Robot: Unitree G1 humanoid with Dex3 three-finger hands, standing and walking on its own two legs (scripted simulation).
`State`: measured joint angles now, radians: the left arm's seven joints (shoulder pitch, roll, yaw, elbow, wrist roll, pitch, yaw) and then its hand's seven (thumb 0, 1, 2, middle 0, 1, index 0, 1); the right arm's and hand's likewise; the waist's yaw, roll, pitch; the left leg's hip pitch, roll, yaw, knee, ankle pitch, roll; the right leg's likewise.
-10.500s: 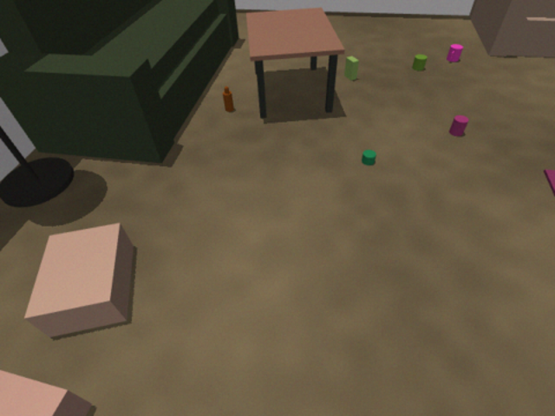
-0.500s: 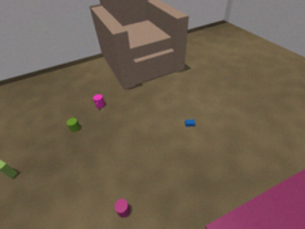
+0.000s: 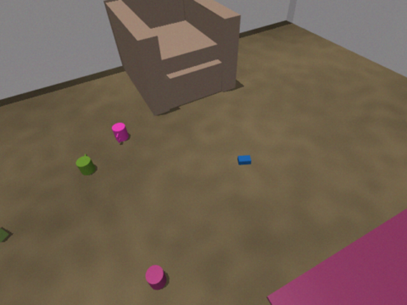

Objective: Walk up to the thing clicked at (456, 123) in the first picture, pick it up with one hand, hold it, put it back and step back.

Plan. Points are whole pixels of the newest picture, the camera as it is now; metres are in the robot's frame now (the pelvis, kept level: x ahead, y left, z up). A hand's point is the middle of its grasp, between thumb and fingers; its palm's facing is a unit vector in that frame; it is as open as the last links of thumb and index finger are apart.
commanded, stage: walk up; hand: left
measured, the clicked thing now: (156, 277) +0.39 +0.26 -0.73
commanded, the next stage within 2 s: stand in 0.26 s
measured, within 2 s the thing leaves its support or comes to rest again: neither
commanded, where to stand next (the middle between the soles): +0.02 +0.00 m, yaw +2 degrees
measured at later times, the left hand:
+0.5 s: hand out of the picture +0.08 +0.25 -0.15, palm faces -0.01 -0.94 -0.35, open 7.4 cm
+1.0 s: hand out of the picture +0.04 +0.26 -0.15, palm faces -0.01 -0.93 -0.35, open 7.4 cm
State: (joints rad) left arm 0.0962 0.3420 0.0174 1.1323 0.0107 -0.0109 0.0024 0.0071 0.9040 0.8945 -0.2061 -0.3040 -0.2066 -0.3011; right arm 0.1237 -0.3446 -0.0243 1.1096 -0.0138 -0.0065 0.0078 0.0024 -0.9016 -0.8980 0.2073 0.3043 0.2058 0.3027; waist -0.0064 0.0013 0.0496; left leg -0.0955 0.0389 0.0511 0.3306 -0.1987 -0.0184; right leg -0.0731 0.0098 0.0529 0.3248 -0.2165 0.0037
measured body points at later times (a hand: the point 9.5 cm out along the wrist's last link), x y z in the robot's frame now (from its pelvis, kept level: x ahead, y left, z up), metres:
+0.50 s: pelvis +0.00 +0.00 +0.00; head +0.01 +0.00 +0.45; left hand +0.08 +0.30 -0.13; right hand +0.08 -0.30 -0.13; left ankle -0.01 +0.13 -0.75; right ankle -0.02 -0.12 -0.75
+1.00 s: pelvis -0.02 +0.00 +0.00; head -0.02 +0.00 +0.45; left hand +0.05 +0.31 -0.13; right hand +0.06 -0.30 -0.13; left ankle -0.01 +0.13 -0.75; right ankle -0.02 -0.12 -0.75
